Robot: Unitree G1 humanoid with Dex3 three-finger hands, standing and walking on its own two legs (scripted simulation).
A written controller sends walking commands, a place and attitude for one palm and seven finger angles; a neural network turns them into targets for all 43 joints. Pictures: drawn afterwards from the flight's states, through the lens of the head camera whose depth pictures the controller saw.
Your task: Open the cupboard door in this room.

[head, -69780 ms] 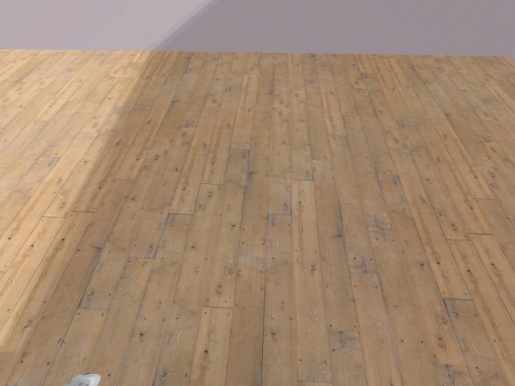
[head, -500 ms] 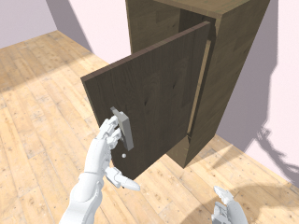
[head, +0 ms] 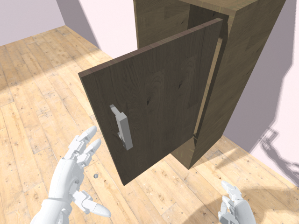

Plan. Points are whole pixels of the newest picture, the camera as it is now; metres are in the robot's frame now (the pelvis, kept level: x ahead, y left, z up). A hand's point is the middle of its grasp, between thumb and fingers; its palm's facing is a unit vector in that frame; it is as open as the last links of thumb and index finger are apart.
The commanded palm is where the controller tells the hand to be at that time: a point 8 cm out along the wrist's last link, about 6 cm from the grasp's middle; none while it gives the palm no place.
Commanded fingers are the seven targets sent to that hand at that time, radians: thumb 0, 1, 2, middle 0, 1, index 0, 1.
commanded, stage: slide the hand sideways off the handle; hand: left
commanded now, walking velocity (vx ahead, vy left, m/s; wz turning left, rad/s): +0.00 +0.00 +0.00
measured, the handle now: (121, 127) +0.34 +0.10 +0.10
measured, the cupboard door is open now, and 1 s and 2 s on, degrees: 84 84 84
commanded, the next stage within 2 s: draw the hand back to the body in 0.12 s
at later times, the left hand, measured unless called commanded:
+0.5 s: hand (80, 175) +0.20 +0.17 +0.11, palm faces -0.05 -1.00 -0.08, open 16.3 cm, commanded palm +0.17 +0.23 +0.12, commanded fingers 0.00 -0.50 0.30 -0.15 -0.30 -0.15 -0.30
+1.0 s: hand (38, 169) +0.20 +0.24 +0.14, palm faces +0.31 -0.89 -0.34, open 14.1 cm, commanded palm +0.15 +0.28 +0.16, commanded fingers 0.00 0.20 0.60 -0.17 -0.30 -0.17 -0.30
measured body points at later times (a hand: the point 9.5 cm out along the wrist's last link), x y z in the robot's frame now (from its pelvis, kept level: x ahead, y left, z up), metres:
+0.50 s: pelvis +0.00 +0.01 +0.00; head +0.00 +0.00 +0.45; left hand +0.20 +0.22 +0.11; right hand +0.18 -0.20 -0.07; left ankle -0.01 +0.14 -0.71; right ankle +0.00 -0.10 -0.71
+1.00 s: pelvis +0.00 +0.02 +0.02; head -0.01 +0.01 +0.47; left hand +0.17 +0.29 +0.16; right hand +0.19 -0.19 -0.05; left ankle -0.01 +0.14 -0.71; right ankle +0.00 -0.10 -0.71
